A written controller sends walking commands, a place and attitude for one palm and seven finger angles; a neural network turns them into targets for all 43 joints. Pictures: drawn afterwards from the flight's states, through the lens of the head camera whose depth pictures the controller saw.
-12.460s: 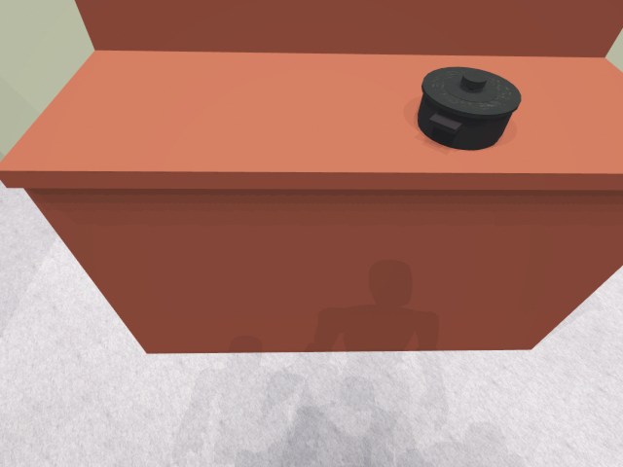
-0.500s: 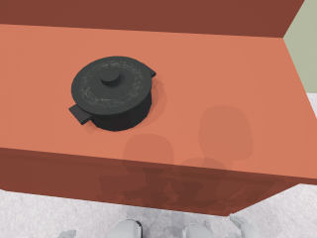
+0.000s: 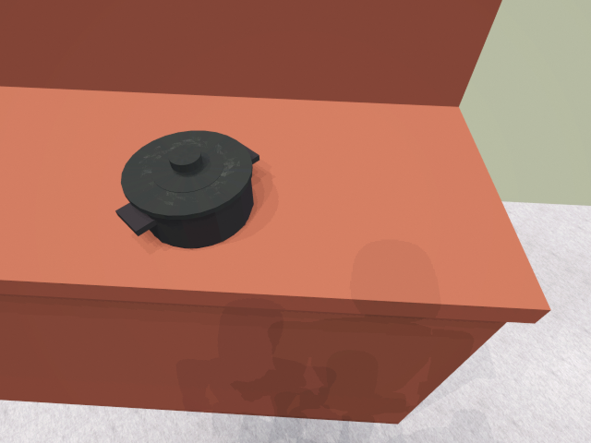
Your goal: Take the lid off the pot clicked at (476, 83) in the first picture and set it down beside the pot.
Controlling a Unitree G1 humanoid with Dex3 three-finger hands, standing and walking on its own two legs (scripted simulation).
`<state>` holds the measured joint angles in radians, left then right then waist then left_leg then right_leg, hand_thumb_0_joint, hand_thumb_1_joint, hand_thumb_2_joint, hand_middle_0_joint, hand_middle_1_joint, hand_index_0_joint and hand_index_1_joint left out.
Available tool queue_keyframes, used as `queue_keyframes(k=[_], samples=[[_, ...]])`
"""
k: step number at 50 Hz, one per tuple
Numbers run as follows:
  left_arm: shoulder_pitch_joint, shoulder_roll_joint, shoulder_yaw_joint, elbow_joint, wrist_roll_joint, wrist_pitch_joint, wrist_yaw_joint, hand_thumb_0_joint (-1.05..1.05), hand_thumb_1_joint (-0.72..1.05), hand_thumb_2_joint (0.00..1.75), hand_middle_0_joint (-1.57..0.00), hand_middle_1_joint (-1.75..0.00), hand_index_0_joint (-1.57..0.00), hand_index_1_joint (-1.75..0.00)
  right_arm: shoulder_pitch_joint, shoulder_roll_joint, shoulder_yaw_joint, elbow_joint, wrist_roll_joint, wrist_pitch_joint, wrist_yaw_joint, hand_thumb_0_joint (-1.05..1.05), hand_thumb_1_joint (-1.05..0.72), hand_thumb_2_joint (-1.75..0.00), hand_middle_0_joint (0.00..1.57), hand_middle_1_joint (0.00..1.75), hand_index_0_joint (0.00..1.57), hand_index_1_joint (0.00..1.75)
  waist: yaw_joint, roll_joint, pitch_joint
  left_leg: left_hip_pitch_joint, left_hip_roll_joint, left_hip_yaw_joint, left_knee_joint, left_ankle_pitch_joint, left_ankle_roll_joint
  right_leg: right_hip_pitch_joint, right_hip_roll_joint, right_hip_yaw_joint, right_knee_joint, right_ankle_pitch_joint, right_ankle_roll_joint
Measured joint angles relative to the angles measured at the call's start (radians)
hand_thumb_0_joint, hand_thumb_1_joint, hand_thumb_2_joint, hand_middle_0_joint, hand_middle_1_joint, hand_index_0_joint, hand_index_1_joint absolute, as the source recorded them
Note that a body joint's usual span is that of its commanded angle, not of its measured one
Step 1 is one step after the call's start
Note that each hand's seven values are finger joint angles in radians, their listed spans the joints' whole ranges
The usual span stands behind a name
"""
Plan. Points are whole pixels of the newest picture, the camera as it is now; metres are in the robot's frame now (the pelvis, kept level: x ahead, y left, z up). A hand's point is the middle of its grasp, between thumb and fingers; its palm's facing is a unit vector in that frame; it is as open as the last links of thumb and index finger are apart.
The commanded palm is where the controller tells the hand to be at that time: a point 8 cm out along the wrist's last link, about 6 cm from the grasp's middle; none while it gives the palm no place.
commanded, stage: come to a stop and stand still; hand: left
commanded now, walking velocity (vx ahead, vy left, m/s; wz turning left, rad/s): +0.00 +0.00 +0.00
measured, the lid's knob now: (185, 158) +0.44 +0.18 +0.16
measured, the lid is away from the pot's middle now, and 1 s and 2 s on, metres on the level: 0.00 0.00 0.00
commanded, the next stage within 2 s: look again from close up in 1.08 s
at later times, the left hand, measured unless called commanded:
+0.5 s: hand out of the picture -0.01 +0.20 -0.17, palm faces +0.02 -0.98 -0.19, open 7.4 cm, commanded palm none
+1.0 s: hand out of the picture +0.03 +0.21 -0.17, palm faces +0.00 -0.98 -0.19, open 7.3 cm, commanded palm none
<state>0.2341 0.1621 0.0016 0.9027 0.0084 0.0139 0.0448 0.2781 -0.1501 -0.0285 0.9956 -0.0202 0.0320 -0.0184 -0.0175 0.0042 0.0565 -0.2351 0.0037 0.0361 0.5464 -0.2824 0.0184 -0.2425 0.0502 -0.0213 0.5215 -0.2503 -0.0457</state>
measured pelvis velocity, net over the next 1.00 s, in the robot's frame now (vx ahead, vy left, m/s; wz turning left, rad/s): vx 0.02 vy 0.05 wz -0.03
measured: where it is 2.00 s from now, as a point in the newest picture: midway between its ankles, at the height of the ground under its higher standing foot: outside the picture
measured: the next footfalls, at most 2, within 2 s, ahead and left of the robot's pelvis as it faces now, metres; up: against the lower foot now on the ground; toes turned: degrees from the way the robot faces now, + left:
none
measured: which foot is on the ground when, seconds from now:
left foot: down 0.00-1.00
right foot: down 0.00-1.00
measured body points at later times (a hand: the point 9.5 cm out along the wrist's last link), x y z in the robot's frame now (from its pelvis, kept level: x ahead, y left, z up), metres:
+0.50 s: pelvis +0.00 +0.03 +0.00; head +0.02 +0.03 +0.45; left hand -0.01 +0.25 -0.15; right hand -0.01 -0.17 -0.16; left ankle +0.01 +0.11 -0.73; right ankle +0.02 -0.09 -0.73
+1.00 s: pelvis +0.02 +0.05 +0.00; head +0.04 +0.05 +0.45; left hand +0.03 +0.27 -0.15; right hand +0.01 -0.16 -0.16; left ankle +0.01 +0.11 -0.73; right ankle +0.02 -0.09 -0.73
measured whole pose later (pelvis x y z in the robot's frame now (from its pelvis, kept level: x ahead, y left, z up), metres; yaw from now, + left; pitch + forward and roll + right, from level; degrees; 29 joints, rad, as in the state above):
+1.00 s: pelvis +0.02 +0.05 +0.00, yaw -2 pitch -1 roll +0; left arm 0.29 0.13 0.00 1.07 0.01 0.00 0.05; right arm 0.29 -0.13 -0.01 1.10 -0.01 -0.01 -0.03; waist 0.00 0.01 0.06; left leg -0.18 -0.06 0.09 0.45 -0.27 0.09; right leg -0.21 -0.01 0.04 0.47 -0.25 0.02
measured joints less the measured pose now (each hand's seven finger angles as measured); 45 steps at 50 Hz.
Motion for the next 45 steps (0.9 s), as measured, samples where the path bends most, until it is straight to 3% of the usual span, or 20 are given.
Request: queue_keyframes(k=[8,17,28,45], samples=[[0.061,0.01,0.007,0.06,0.003,0.001,-0.007,0.0,0.91,0.9,-0.2,-0.3,-0.2,-0.3,0.042,0.014,0.009,0.026,-0.004,-0.006,0.005,0.01,-0.91,-0.9,0.2,0.3,0.2,0.3,-0.004,0.01,-0.02,-0.02,-0.005,0.013,-0.018,0.018,0.013,-0.018,-0.005,0.013,-0.028,0.028,0.01],[0.094,-0.006,0.007,0.11,0.002,-0.006,-0.007,0.0,0.91,0.9,-0.2,-0.3,-0.2,-0.3,0.055,0.036,0.016,0.057,0.003,-0.021,0.001,0.01,-0.91,-0.9,0.2,0.3,0.2,0.3,0.009,0.016,-0.01,-0.016,-0.029,0.028,-0.041,0.028,0.035,-0.025,-0.028,0.028,-0.029,0.029,0.032],[0.087,-0.047,-0.001,0.145,0.006,-0.011,-0.004,0.0,0.91,0.9,-0.2,-0.3,-0.2,-0.3,0.024,0.025,0.011,0.078,0.005,-0.031,-0.01,0.02,-0.93,-0.9,0.2,0.3,0.2,0.3,0.016,0.015,-0.003,0.005,-0.053,0.043,-0.064,0.028,0.057,-0.019,-0.05,0.045,-0.025,0.017,0.053],[0.063,-0.035,0.0,0.167,0.003,-0.015,0.001,0.0,0.92,0.9,-0.2,-0.3,-0.2,-0.3,0.008,0.016,0.012,0.094,0.008,-0.045,-0.017,0.02,-0.93,-0.9,0.2,0.3,0.2,0.3,0.014,0.01,0.0,0.048,-0.062,0.053,-0.088,0.014,0.068,0.019,-0.058,0.058,-0.043,0.004,0.066]])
